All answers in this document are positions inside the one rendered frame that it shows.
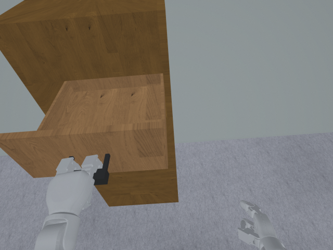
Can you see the left robot hand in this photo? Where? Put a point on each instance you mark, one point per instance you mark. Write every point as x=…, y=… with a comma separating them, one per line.
x=71, y=191

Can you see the right robot hand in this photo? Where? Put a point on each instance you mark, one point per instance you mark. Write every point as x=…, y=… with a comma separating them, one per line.
x=251, y=232

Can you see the robot left forearm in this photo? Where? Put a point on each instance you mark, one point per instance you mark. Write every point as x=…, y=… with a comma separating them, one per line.
x=59, y=232

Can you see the robot right forearm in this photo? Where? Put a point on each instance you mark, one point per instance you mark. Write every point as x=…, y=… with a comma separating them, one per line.
x=271, y=243

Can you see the cabinet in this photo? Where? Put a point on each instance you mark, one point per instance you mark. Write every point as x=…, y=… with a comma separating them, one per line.
x=48, y=42

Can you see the drawer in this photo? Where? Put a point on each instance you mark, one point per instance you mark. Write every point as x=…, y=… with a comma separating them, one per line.
x=121, y=116

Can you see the handle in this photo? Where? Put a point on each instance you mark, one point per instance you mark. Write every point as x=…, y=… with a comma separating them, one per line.
x=102, y=175

